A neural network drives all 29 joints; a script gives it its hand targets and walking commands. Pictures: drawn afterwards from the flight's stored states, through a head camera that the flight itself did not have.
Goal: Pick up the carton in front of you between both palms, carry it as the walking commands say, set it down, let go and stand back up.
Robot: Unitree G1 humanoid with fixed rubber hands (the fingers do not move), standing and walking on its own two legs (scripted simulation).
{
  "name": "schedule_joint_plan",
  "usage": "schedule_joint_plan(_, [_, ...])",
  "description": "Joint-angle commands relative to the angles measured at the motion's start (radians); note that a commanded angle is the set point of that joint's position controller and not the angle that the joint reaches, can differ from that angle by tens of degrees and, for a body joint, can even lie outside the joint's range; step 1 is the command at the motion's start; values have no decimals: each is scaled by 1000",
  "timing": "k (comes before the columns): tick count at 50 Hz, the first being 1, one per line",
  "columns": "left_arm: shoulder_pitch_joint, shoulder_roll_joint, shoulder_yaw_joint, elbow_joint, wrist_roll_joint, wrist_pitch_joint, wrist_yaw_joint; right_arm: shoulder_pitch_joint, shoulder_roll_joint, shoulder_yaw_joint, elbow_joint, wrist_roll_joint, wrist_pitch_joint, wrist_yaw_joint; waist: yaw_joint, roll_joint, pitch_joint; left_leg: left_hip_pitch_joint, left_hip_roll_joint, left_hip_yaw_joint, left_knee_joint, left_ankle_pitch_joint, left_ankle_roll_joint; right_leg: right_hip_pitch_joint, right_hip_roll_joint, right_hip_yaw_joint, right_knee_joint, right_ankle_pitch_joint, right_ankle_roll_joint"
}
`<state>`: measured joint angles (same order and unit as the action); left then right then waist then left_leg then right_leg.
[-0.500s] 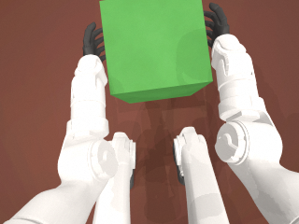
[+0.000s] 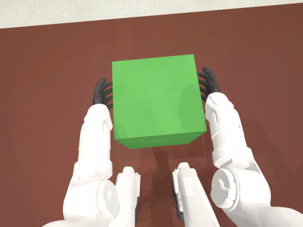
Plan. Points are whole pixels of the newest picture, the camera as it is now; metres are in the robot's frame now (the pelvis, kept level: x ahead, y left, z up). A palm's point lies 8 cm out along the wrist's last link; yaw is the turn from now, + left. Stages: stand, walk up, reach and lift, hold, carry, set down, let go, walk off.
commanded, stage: reach and lift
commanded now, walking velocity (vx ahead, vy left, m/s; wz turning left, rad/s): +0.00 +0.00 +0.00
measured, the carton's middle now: (156, 109) +0.43 -0.01 -0.11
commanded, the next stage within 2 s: hold in 1.74 s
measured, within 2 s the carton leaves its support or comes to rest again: neither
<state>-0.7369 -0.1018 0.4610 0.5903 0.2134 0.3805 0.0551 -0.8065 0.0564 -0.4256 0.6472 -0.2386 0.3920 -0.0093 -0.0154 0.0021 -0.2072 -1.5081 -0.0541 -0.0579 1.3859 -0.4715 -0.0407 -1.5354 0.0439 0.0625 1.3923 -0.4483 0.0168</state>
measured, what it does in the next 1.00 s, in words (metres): rises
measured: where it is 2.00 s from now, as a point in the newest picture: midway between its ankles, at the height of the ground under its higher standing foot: (156, 208)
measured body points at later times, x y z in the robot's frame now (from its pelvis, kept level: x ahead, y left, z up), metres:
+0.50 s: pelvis +0.05 +0.00 +0.13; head +0.11 +0.00 +0.58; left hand +0.39 +0.15 +0.11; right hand +0.39 -0.15 +0.11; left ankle +0.08 +0.13 -0.57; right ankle +0.08 -0.12 -0.57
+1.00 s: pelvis +0.04 +0.01 +0.17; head +0.03 +0.01 +0.61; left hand +0.36 +0.16 +0.18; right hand +0.36 -0.14 +0.18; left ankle +0.08 +0.13 -0.57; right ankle +0.08 -0.12 -0.57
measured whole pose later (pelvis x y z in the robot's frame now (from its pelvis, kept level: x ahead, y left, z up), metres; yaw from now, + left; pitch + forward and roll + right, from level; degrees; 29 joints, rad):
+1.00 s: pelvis +0.04 +0.01 +0.17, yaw -1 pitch -5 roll +0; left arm -0.35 -0.17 0.35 0.42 0.31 0.60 -0.02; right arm -0.37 0.18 -0.34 0.42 -0.32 0.60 0.02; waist 0.00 0.00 0.04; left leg -0.17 -0.02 -0.07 0.48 -0.22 -0.01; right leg -0.19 0.02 0.07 0.47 -0.20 0.01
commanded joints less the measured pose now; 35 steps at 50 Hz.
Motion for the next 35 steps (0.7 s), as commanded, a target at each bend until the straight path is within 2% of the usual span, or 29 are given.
schedule_joint_plan(1, [-627,-1050,-593,37,-148,-20,-253,-501,1106,543,74,159,-17,234,10,-13,-754,438,-126,81,-219,181,21,605,115,-50,-230,228,1])
schedule_joint_plan(3, [-598,-1076,-615,23,-157,-27,-251,-469,1104,555,27,162,-29,230,-13,4,-746,480,-120,59,-252,196,24,655,110,-44,-256,245,-6])
schedule_joint_plan(4, [-572,-1065,-622,14,-161,-30,-250,-424,1121,572,44,166,-24,227,-14,-17,-733,534,-116,54,-272,207,25,691,109,-36,-279,260,-7])
schedule_joint_plan(5, [-539,-1046,-625,14,-147,-27,-251,-422,1111,560,44,165,-25,227,15,-1,-699,548,-113,54,-305,198,27,681,111,-42,-297,233,-6])
schedule_joint_plan(6, [-483,-1068,-605,50,-142,-20,-252,-384,1099,582,24,157,-23,224,-6,-11,-654,580,-110,44,-333,200,28,709,102,-41,-325,232,-7])
schedule_joint_plan(7, [-488,-1057,-604,56,-133,-16,-257,-376,1097,557,42,141,-22,228,-4,-2,-627,596,-107,32,-356,193,30,715,99,-35,-348,223,-10])
schedule_joint_plan(8, [-488,-1070,-604,34,-136,-24,-257,-378,1138,605,6,168,-24,226,21,-15,-632,632,-106,43,-369,186,34,749,99,-21,-370,218,-6])
schedule_joint_plan(10, [-452,-1063,-618,9,-134,-29,-263,-354,1123,611,-1,157,-23,227,12,-37,-622,646,-104,37,-411,220,38,816,98,-20,-417,264,-2])
schedule_joint_plan(12, [-397,-1068,-655,-5,-149,-24,-266,-275,1126,617,-4,146,-20,224,-11,-30,-597,719,-100,18,-451,270,38,865,97,-15,-446,312,-6])
schedule_joint_plan(13, [-391,-1055,-651,-18,-133,-23,-265,-259,1151,621,-25,160,-25,227,7,-6,-583,768,-99,23,-467,268,38,887,89,6,-475,306,-8])
schedule_joint_plan(15, [-342,-1069,-649,-5,-134,-8,-265,-242,1117,633,-10,154,-12,223,17,-10,-508,794,-89,5,-521,261,41,933,86,-1,-522,276,-16])
schedule_joint_plan(17, [-296,-1019,-638,0,-114,-4,-268,-194,1133,625,-6,146,-2,221,21,-33,-443,850,-87,12,-580,279,45,973,80,9,-574,313,-8])
schedule_joint_plan(18, [-279,-1032,-639,-17,-104,1,-268,-170,1129,618,-16,140,0,220,33,-7,-438,876,-85,0,-601,310,44,1008,73,16,-596,342,-15])
schedule_joint_plan(19, [-245,-1042,-662,-30,-129,8,-273,-171,1149,666,-73,159,-3,215,30,-11,-482,914,-90,6,-612,303,40,1098,69,27,-618,351,-12])
schedule_joint_plan(20, [-250,-1046,-675,-48,-132,6,-272,-145,1123,654,-56,143,1,218,8,-27,-439,956,-77,-13,-641,375,44,1069,76,11,-630,416,-11])
schedule_joint_plan(21, [-203,-1043,-685,-47,-136,8,-272,-105,1138,678,-74,160,7,214,26,-37,-436,1013,-70,-16,-659,399,43,1106,75,15,-653,427,-9])
schedule_joint_plan(22, [-204,-1051,-682,-35,-130,17,-276,-121,1106,665,-96,154,4,211,12,-4,-406,1009,-77,-10,-677,410,41,1129,70,25,-686,437,-12])
schedule_joint_plan(23, [-181,-1039,-705,-67,-138,23,-279,-83,1114,685,-104,152,13,213,4,-14,-409,1058,-72,-12,-702,434,39,1159,72,22,-700,466,-10])
schedule_joint_plan(24, [-127,-1062,-724,-62,-153,34,-274,-22,1111,685,-79,156,24,215,14,1,-370,1089,-68,-17,-727,458,32,1205,66,27,-726,495,-15])
schedule_joint_plan(25, [-135,-1035,-714,-83,-150,36,-277,-23,1098,680,-121,151,28,220,10,-26,-353,1104,-65,-19,-743,465,37,1217,66,23,-742,497,-13])
schedule_joint_plan(26, [-94,-1065,-742,-86,-156,52,-274,-22,1106,707,-150,170,34,224,20,5,-359,1145,-62,-22,-774,466,34,1268,61,26,-770,492,-15])
schedule_joint_plan(27, [-117,-1055,-769,-124,-170,63,-276,-34,1079,710,-198,172,38,230,-3,17,-318,1182,-53,-31,-795,482,33,1253,64,13,-783,479,-20])
schedule_joint_plan(28, [-46,-1066,-755,-89,-163,76,-272,4,1099,725,-162,174,65,228,22,-17,-298,1223,-44,-27,-820,484,38,1274,63,17,-811,468,-14])
schedule_joint_plan(29, [-91,-1048,-776,-155,-168,83,-275,8,1086,724,-204,179,70,228,9,-2,-272,1219,-50,-29,-836,476,36,1317,58,15,-835,465,-18])
schedule_joint_plan(30, [-58,-1033,-783,-166,-168,100,-275,43,1092,727,-200,176,94,226,9,-17,-235,1234,-44,-25,-861,483,38,1327,55,23,-854,478,-12])
schedule_joint_plan(32, [-37,-1021,-780,-156,-156,131,-272,16,1077,728,-237,186,115,229,12,13,-180,1315,-36,-35,-906,493,41,1344,53,21,-897,460,-14])
schedule_joint_plan(33, [-30,-1026,-790,-194,-167,140,-271,47,1073,744,-254,189,129,230,17,-4,-172,1328,-32,-37,-931,505,43,1385,55,19,-914,483,-16])
schedule_joint_plan(34, [-45,-1030,-785,-233,-166,149,-273,78,1063,730,-244,174,145,231,1,26,-143,1346,-32,-42,-938,501,36,1393,49,24,-932,458,-24])
schedule_joint_plan(35, [8,-1019,-764,-216,-158,169,-276,103,1049,710,-254,169,161,231,5,9,-99,1343,-32,-35,-966,478,37,1410,59,16,-946,450,-21])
